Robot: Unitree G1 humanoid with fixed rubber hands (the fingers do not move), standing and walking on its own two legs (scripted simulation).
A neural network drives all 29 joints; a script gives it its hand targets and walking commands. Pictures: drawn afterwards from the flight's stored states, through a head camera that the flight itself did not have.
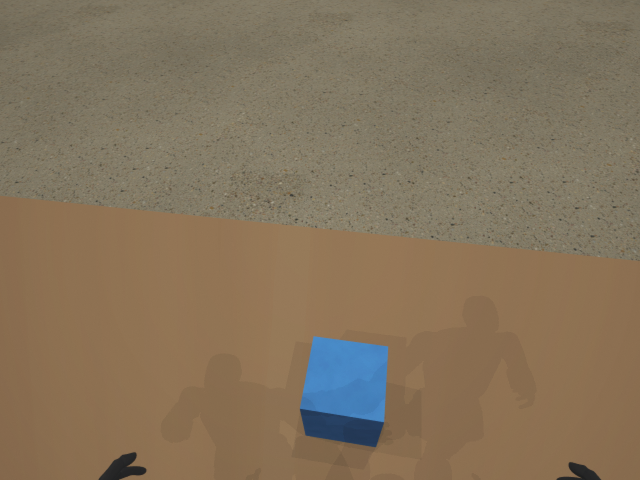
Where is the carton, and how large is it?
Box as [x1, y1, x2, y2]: [300, 336, 387, 446]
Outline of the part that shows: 314,336 300,405 300,411 305,434 375,446 383,423 387,346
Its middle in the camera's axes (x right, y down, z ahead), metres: +0.07 +0.43 +1.11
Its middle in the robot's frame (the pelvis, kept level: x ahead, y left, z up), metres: +0.45 -0.01 -0.66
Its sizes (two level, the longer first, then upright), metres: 0.210 0.200 0.250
